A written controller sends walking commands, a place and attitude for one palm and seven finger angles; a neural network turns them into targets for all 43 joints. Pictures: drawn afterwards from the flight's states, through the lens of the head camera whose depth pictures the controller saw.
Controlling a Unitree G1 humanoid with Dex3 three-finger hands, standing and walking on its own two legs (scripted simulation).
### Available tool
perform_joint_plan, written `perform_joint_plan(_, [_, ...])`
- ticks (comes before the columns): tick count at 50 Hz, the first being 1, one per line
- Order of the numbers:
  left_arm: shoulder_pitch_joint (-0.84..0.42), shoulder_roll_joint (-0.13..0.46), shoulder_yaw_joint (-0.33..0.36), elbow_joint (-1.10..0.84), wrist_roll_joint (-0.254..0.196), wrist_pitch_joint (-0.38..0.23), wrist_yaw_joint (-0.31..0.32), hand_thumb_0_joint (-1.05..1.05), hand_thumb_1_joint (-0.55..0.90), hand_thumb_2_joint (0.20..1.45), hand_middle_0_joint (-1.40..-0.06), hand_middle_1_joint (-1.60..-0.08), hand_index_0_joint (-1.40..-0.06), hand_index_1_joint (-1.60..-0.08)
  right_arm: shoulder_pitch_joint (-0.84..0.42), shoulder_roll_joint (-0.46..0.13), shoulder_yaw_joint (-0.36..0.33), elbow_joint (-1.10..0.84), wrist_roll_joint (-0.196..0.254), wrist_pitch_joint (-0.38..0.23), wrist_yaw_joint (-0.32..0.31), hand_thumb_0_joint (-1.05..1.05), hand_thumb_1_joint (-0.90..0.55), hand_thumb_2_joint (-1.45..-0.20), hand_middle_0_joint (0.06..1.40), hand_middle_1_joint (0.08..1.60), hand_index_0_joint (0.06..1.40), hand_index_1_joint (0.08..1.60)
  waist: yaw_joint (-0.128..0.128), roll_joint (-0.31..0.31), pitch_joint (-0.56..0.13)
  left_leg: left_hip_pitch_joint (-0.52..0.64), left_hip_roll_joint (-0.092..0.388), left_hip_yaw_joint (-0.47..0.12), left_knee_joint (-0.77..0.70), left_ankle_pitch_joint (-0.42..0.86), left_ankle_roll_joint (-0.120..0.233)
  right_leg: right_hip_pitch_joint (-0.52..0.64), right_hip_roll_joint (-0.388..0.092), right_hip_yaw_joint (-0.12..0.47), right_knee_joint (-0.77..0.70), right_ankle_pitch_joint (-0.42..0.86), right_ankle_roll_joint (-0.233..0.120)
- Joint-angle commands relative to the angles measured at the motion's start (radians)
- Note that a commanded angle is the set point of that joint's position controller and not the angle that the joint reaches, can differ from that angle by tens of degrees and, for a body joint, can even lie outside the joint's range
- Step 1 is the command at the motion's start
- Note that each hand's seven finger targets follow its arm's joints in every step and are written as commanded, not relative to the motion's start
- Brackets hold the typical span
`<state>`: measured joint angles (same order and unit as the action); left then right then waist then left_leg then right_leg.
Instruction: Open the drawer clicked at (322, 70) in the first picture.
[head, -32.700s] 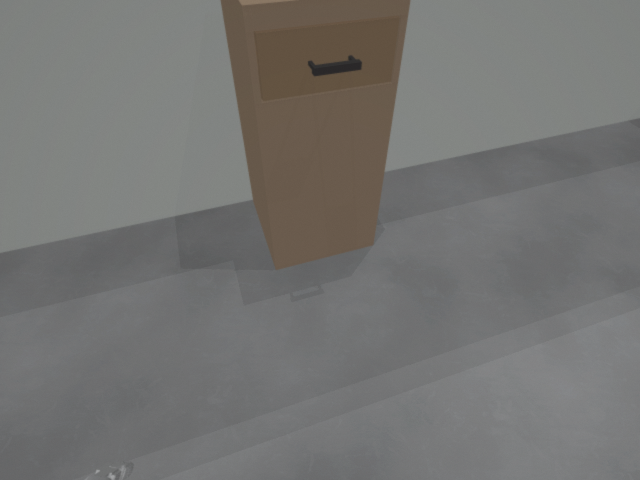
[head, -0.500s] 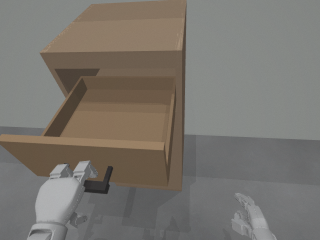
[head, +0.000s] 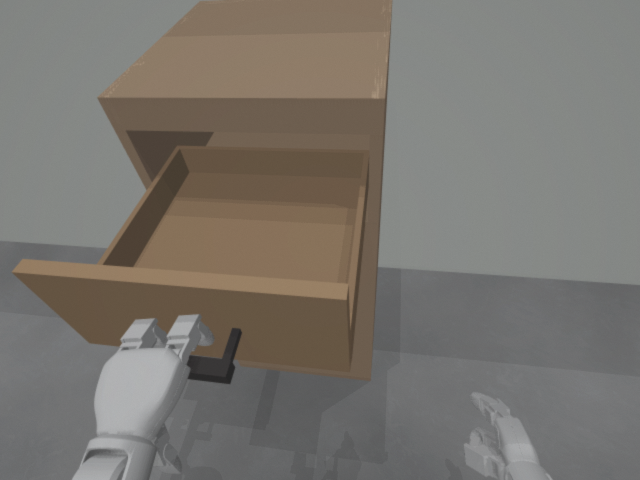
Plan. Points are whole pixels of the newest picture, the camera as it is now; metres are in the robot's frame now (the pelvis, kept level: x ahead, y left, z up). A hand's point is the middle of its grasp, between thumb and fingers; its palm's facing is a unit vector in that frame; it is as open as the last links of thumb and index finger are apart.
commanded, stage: lift the hand off the handle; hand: left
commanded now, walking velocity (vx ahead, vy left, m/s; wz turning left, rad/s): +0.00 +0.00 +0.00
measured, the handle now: (183, 349) +0.23 +0.21 +0.06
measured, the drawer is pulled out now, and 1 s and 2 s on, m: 0.29 0.29 0.29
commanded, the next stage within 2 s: draw the hand back to the body in 1.26 s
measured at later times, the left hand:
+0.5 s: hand (140, 366) +0.19 +0.23 +0.10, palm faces +0.09 -0.12 -0.99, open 13.4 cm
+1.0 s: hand (111, 310) +0.21 +0.23 +0.18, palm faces +0.19 -0.08 -0.98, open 13.8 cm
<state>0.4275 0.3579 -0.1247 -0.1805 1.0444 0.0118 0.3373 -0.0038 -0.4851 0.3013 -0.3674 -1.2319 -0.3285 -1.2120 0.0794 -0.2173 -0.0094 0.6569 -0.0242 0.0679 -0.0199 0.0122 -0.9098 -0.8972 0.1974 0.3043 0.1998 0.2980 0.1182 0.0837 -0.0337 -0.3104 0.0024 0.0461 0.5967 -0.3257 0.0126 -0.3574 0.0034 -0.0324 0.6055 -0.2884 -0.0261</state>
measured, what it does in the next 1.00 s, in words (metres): stands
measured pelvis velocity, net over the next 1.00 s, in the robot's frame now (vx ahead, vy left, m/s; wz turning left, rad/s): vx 0.00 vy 0.00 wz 0.01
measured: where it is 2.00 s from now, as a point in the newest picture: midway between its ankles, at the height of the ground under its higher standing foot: outside the picture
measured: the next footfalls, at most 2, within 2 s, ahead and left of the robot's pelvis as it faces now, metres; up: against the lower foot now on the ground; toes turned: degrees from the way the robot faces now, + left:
none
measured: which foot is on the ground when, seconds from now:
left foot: down 0.00-1.00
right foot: down 0.00-1.00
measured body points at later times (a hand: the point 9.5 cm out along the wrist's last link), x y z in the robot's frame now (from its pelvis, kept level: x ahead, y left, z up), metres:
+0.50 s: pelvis +0.00 +0.00 +0.01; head -0.01 -0.04 +0.46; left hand +0.18 +0.23 +0.16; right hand +0.24 -0.19 -0.08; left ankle -0.01 +0.11 -0.73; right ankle +0.02 -0.10 -0.73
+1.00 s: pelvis +0.00 +0.00 +0.02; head -0.02 -0.06 +0.46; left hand +0.19 +0.23 +0.24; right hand +0.25 -0.18 -0.07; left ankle -0.01 +0.11 -0.73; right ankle +0.02 -0.10 -0.73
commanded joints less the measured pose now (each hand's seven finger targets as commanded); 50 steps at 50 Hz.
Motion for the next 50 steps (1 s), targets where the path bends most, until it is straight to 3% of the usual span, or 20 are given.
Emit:
perform_joint_plan(1, [-0.167, 0.156, 0.139, -0.280, -0.005, 0.036, 0.031, 0.000, -0.500, 0.300, -0.300, -1.200, -0.300, -1.200, -0.169, -0.087, -0.018, -0.183, -0.002, -0.054, -0.010, 0.000, -0.900, -0.900, 0.200, 0.300, 0.200, 0.300, -0.002, -0.047, -0.185, 0.087, -0.025, -0.041, -0.083, 0.189, -0.004, 0.080, 0.013, 0.063, -0.109, 0.114, -0.014])
perform_joint_plan(5, [-0.153, 0.195, 0.173, -0.328, -0.025, 0.051, 0.010, 0.000, -0.500, 0.300, -0.300, -1.200, -0.300, -1.200, -0.187, -0.091, -0.012, -0.190, 0.004, -0.051, -0.013, 0.000, -0.900, -0.900, 0.200, 0.300, 0.200, 0.300, 0.004, -0.045, -0.165, 0.113, -0.020, -0.046, -0.103, 0.219, -0.005, 0.112, 0.017, 0.075, -0.136, 0.142, -0.015])
perform_joint_plan(14, [-0.077, 0.181, 0.147, -0.392, -0.065, 0.102, -0.073, 0.000, -0.500, 0.300, -0.300, -1.200, -0.300, -1.200, -0.206, -0.100, 0.005, -0.204, 0.018, -0.032, 0.007, 0.000, -0.900, -0.900, 0.200, 0.300, 0.200, 0.300, 0.004, -0.060, -0.070, 0.119, -0.009, -0.040, -0.155, 0.244, -0.002, 0.153, 0.014, 0.059, -0.180, 0.167, -0.004])
perform_joint_plan(21, [-0.154, 0.187, 0.116, -0.482, -0.084, 0.139, -0.160, 0.000, -0.500, 0.300, -0.300, -1.200, -0.300, -1.200, -0.214, -0.105, 0.026, -0.223, 0.026, -0.017, 0.008, 0.000, -0.900, -0.900, 0.200, 0.300, 0.200, 0.300, 0.005, -0.034, -0.101, 0.158, -0.001, -0.038, -0.190, 0.239, 0.010, 0.210, 0.004, 0.043, -0.208, 0.141, 0.002])
perform_joint_plan(24, [-0.222, 0.233, 0.145, -0.492, -0.087, 0.125, -0.176, 0.000, -0.500, 0.300, -0.300, -1.200, -0.300, -1.200, -0.222, -0.113, 0.023, -0.214, 0.024, -0.013, -0.001, 0.000, -0.900, -0.900, 0.200, 0.300, 0.200, 0.300, 0.000, -0.040, -0.084, 0.174, 0.000, -0.042, -0.204, 0.246, 0.008, 0.217, 0.008, 0.047, -0.230, 0.155, 0.003])
perform_joint_plan(25, [-0.232, 0.269, 0.189, -0.517, -0.098, 0.127, -0.176, 0.000, -0.500, 0.300, -0.300, -1.200, -0.300, -1.200, -0.243, -0.123, 0.024, -0.222, 0.030, -0.014, -0.007, 0.000, -0.900, -0.900, 0.200, 0.300, 0.200, 0.300, 0.000, 0.001, -0.100, 0.176, 0.008, -0.051, -0.208, 0.238, 0.005, 0.237, 0.011, 0.063, -0.230, 0.160, -0.001])
perform_joint_plan(26, [-0.214, 0.242, 0.166, -0.521, -0.091, 0.124, -0.182, 0.000, -0.500, 0.300, -0.300, -1.200, -0.300, -1.200, -0.223, -0.108, 0.034, -0.227, 0.024, -0.018, -0.004, 0.000, -0.900, -0.900, 0.200, 0.300, 0.200, 0.300, 0.013, -0.026, -0.120, 0.180, 0.003, -0.044, -0.207, 0.249, 0.010, 0.244, 0.000, 0.041, -0.226, 0.144, 0.002])
perform_joint_plan(27, [-0.249, 0.266, 0.181, -0.517, -0.098, 0.117, -0.185, 0.000, -0.500, 0.300, -0.300, -1.200, -0.300, -1.200, -0.231, -0.114, 0.025, -0.210, 0.027, -0.013, -0.008, 0.000, -0.900, -0.900, 0.200, 0.300, 0.200, 0.300, 0.000, -0.008, -0.094, 0.189, 0.002, -0.046, -0.215, 0.257, 0.006, 0.238, 0.008, 0.058, -0.242, 0.160, -0.002])
perform_joint_plan(31, [-0.230, 0.247, 0.176, -0.559, -0.121, 0.113, -0.206, 0.000, -0.500, 0.300, -0.300, -1.200, -0.300, -1.200, -0.228, -0.110, 0.034, -0.226, 0.030, -0.023, -0.002, 0.000, -0.900, -0.900, 0.200, 0.300, 0.200, 0.300, 0.010, -0.009, -0.118, 0.201, 0.005, -0.049, -0.219, 0.281, 0.007, 0.257, 0.000, 0.039, -0.241, 0.169, 0.001])
perform_joint_plan(34, [-0.243, 0.284, 0.206, -0.574, -0.132, 0.119, -0.216, 0.000, -0.500, 0.300, -0.300, -1.200, -0.300, -1.200, -0.237, -0.121, 0.026, -0.221, 0.032, -0.012, -0.001, 0.000, -0.900, -0.900, 0.200, 0.300, 0.200, 0.300, 0.007, -0.031, -0.106, 0.208, 0.005, -0.050, -0.232, 0.298, 0.002, 0.269, 0.002, 0.045, -0.252, 0.204, 0.005])
perform_joint_plan(35, [-0.227, 0.315, 0.251, -0.577, -0.147, 0.132, -0.218, 0.000, -0.500, 0.300, -0.300, -1.200, -0.300, -1.200, -0.267, -0.126, 0.029, -0.229, 0.044, -0.014, -0.002, 0.000, -0.900, -0.900, 0.200, 0.300, 0.200, 0.300, 0.008, -0.001, -0.096, 0.197, 0.015, -0.057, -0.232, 0.286, -0.001, 0.275, 0.009, 0.058, -0.250, 0.204, 0.001])
perform_joint_plan(36, [-0.246, 0.270, 0.201, -0.598, -0.139, 0.131, -0.229, 0.000, -0.500, 0.300, -0.300, -1.200, -0.300, -1.200, -0.246, -0.112, 0.040, -0.232, 0.033, -0.016, 0.005, 0.000, -0.900, -0.900, 0.200, 0.300, 0.200, 0.300, 0.012, -0.028, -0.121, 0.200, 0.005, -0.051, -0.234, 0.296, 0.003, 0.284, -0.006, 0.038, -0.246, 0.196, 0.004])
perform_joint_plan(38, [-0.212, 0.309, 0.247, -0.560, -0.152, 0.138, -0.239, 0.000, -0.500, 0.300, -0.300, -1.200, -0.300, -1.200, -0.244, -0.121, 0.030, -0.218, 0.037, -0.006, 0.003, 0.000, -0.900, -0.900, 0.200, 0.300, 0.200, 0.300, 0.011, -0.049, -0.093, 0.201, 0.004, -0.046, -0.238, 0.305, 0.002, 0.286, -0.002, 0.047, -0.258, 0.219, 0.007])
perform_joint_plan(40, [-0.223, 0.322, 0.263, -0.588, -0.172, 0.165, -0.254, 0.000, -0.500, 0.300, -0.300, -1.200, -0.300, -1.200, -0.285, -0.128, 0.035, -0.233, 0.054, 0.000, 0.010, 0.000, -0.900, -0.900, 0.200, 0.300, 0.200, 0.300, 0.008, 0.003, -0.086, 0.188, 0.014, -0.055, -0.246, 0.291, -0.005, 0.291, 0.006, 0.056, -0.253, 0.216, 0.004])
perform_joint_plan(41, [-0.243, 0.280, 0.215, -0.584, -0.163, 0.172, -0.271, 0.000, -0.500, 0.300, -0.300, -1.200, -0.300, -1.200, -0.264, -0.114, 0.041, -0.227, 0.044, 0.000, 0.018, 0.000, -0.900, -0.900, 0.200, 0.300, 0.200, 0.300, 0.011, -0.022, -0.103, 0.189, 0.005, -0.047, -0.247, 0.306, 0.000, 0.297, -0.006, 0.037, -0.246, 0.211, 0.005])
perform_joint_plan(43, [-0.233, 0.297, 0.226, -0.518, -0.182, 0.196, -0.302, 0.000, -0.500, 0.300, -0.300, -1.200, -0.300, -1.200, -0.271, -0.121, 0.036, -0.213, 0.051, 0.016, 0.019, 0.000, -0.900, -0.900, 0.200, 0.300, 0.200, 0.300, 0.001, -0.064, -0.040, 0.172, 0.005, -0.043, -0.264, 0.282, 0.001, 0.283, -0.001, 0.033, -0.259, 0.198, 0.012])
perform_joint_plan(45, [-0.279, 0.349, 0.274, -0.544, -0.200, 0.221, -0.328, 0.000, -0.500, 0.300, -0.300, -1.200, -0.300, -1.200, -0.307, -0.131, 0.039, -0.231, 0.068, 0.020, 0.020, 0.000, -0.900, -0.900, 0.200, 0.300, 0.200, 0.300, -0.002, -0.028, -0.054, 0.151, 0.015, -0.049, -0.271, 0.242, 0.000, 0.296, 0.007, 0.047, -0.252, 0.175, 0.012])
perform_joint_plan(46, [-0.283, 0.315, 0.230, -0.556, -0.186, 0.227, -0.346, 0.000, -0.500, 0.300, -0.300, -1.200, -0.300, -1.200, -0.296, -0.121, 0.046, -0.241, 0.059, 0.020, 0.025, 0.000, -0.900, -0.900, 0.200, 0.300, 0.200, 0.300, 0.011, -0.031, -0.086, 0.154, 0.005, -0.041, -0.269, 0.266, 0.004, 0.316, -0.005, 0.035, -0.240, 0.182, 0.010])
perform_joint_plan(49, [-0.320, 0.374, 0.268, -0.559, -0.200, 0.231, -0.371, 0.000, -0.500, 0.300, -0.300, -1.200, -0.300, -1.200, -0.296, -0.131, 0.040, -0.240, 0.064, 0.032, 0.021, 0.000, -0.900, -0.900, 0.200, 0.300, 0.200, 0.300, 0.004, -0.052, -0.090, 0.158, 0.006, -0.039, -0.271, 0.256, 0.004, 0.315, -0.003, 0.038, -0.246, 0.178, 0.018])
perform_joint_plan(50, [-0.336, 0.395, 0.297, -0.591, -0.222, 0.233, -0.373, 0.000, -0.500, 0.300, -0.300, -1.200, -0.300, -1.200, -0.321, -0.136, 0.045, -0.254, 0.075, 0.027, 0.017, 0.000, -0.900, -0.900, 0.200, 0.300, 0.200, 0.300, -0.002, -0.010, -0.092, 0.150, 0.017, -0.045, -0.267, 0.225, 0.004, 0.313, 0.003, 0.047, -0.245, 0.163, 0.018])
